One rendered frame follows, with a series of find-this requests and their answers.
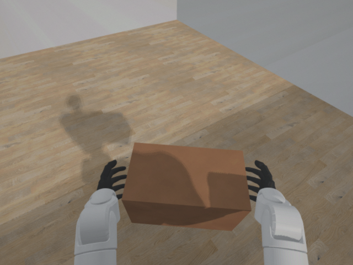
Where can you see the robot right forearm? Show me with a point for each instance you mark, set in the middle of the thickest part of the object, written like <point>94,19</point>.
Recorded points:
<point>282,229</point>

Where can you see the carton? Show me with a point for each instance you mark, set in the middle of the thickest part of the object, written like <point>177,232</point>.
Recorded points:
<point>185,186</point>

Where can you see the robot left hand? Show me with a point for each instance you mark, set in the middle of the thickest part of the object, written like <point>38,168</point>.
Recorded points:
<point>106,180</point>

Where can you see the robot right hand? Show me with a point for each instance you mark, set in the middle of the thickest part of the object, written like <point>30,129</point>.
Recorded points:
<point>265,180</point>

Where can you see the robot left forearm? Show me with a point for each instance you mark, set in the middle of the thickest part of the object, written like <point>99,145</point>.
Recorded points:
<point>96,230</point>

